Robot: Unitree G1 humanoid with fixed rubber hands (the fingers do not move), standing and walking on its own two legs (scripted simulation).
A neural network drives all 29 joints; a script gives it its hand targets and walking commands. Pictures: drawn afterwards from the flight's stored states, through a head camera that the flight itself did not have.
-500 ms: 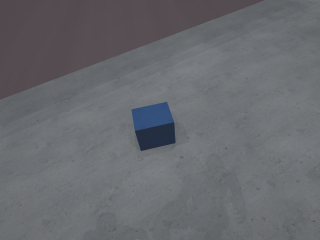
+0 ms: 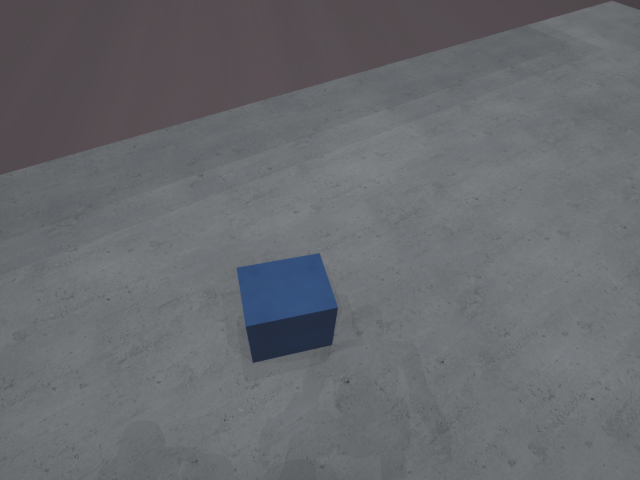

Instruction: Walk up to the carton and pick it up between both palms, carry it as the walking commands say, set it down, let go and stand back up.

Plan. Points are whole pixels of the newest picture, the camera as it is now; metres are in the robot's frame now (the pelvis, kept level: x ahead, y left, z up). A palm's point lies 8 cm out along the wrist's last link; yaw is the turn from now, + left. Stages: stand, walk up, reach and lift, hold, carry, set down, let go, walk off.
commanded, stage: walk up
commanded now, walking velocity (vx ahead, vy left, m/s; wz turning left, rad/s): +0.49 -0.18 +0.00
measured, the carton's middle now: (286, 307) +0.75 +0.08 -0.66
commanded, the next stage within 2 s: none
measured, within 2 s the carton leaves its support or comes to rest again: neither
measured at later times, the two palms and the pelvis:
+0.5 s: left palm (217, 409) +0.27 +0.16 -0.12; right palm (543, 403) +0.27 -0.35 -0.15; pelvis +0.24 -0.09 +0.00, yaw +1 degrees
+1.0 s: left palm (200, 347) +0.38 +0.21 -0.16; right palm (491, 314) +0.41 -0.29 -0.11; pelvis +0.38 -0.03 +0.00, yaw +1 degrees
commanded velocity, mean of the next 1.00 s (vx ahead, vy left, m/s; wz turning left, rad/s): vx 0.32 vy -0.04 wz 0.00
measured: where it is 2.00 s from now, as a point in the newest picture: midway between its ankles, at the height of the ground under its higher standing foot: (352, 433)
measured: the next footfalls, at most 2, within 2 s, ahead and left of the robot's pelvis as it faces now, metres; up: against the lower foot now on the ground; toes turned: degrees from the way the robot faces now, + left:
right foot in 0.32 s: +0.31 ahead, -0.20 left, +0.00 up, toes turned -8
left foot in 0.82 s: +0.44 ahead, +0.08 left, +0.00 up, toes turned +11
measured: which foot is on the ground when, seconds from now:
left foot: down 0.00-0.32, up 0.34-0.80, down 0.82-1.00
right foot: up 0.00-0.30, down 0.32-0.82, up 0.84-1.00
